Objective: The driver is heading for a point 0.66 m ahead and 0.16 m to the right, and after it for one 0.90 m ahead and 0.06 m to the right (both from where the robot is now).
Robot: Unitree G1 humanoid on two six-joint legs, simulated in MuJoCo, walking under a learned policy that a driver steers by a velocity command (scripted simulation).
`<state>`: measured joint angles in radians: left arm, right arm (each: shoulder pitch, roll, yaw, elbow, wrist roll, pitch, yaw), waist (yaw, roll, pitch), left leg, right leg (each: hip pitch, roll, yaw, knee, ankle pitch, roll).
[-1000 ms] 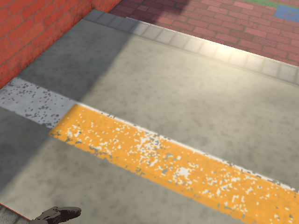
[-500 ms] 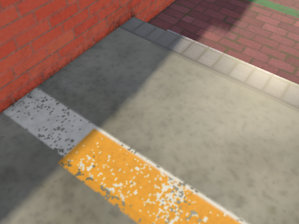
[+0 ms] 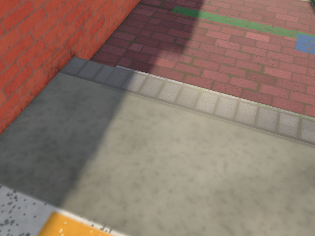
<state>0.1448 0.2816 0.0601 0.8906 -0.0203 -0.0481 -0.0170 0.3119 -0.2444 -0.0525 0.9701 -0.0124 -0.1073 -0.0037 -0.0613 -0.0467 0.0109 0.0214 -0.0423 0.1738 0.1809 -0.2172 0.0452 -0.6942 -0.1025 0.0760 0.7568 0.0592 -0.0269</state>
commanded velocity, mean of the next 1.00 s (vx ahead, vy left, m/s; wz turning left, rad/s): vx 0.44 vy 0.00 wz -0.28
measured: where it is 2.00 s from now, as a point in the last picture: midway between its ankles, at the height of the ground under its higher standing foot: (182, 209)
